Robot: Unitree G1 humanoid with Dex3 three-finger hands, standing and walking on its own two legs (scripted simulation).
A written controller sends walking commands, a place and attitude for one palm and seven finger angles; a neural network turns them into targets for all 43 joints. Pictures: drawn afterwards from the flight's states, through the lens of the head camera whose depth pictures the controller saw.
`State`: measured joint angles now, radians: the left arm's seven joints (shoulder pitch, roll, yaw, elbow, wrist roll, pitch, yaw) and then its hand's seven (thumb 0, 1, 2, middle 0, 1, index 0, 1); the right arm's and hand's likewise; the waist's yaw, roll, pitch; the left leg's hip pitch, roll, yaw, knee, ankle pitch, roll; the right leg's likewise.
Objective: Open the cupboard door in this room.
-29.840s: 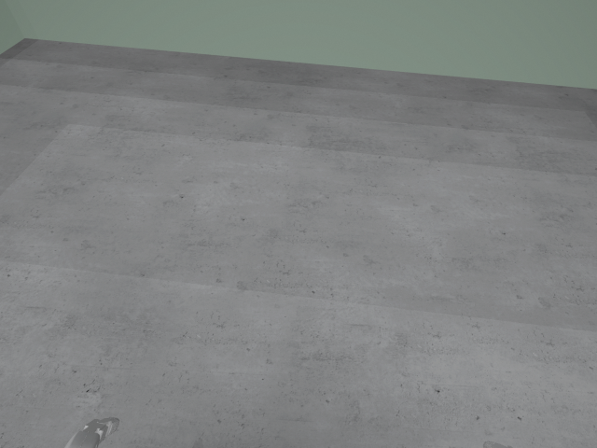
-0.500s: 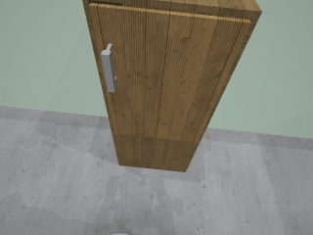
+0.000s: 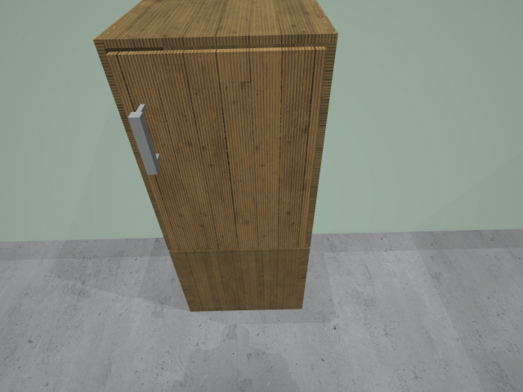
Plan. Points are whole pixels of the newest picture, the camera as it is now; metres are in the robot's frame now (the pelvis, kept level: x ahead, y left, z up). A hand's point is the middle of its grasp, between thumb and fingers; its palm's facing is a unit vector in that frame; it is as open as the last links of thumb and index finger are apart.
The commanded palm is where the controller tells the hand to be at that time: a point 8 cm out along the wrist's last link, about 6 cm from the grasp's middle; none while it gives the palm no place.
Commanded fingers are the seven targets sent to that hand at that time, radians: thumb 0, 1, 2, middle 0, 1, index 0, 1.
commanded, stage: come to a stop and stand still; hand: left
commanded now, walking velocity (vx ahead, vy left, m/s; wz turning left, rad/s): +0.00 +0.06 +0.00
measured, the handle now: (147, 139) +0.59 +0.26 +0.11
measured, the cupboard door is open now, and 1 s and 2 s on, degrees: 0 0 0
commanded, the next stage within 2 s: look again from close up in 0.32 s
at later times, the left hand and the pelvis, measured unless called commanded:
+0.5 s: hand out of the picture -0.01 +0.17 -0.15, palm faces +0.06 -0.98 -0.20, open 7.4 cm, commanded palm none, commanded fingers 0.00 0.90 0.90 -0.20 -0.30 -0.20 -0.30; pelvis +0.00 -0.01 +0.02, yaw +1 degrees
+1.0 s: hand out of the picture +0.06 +0.18 -0.14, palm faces +0.03 -0.97 -0.22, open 7.3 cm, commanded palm +0.13 +0.22 -0.04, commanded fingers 0.00 0.88 0.89 -0.20 -0.31 -0.20 -0.31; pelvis +0.04 -0.01 +0.03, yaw +1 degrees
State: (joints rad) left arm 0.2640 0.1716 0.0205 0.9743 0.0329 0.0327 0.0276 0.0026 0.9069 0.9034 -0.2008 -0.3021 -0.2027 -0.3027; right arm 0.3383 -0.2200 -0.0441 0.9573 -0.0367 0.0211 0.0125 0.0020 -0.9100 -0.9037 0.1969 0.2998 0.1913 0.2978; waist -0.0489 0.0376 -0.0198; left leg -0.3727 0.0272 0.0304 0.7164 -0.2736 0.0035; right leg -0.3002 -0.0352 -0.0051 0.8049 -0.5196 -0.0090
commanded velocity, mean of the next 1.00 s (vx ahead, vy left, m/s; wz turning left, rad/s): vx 0.00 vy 0.00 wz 0.00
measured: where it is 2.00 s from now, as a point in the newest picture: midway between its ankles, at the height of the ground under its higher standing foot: outside the picture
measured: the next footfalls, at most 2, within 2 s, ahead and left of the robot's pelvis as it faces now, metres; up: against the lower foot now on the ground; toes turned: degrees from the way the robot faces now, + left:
left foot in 0.32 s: +0.06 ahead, +0.13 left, +0.00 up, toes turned +2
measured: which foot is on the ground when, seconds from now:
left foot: down 0.00-0.10, up 0.12-0.30, down 0.32-1.00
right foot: down 0.00-1.00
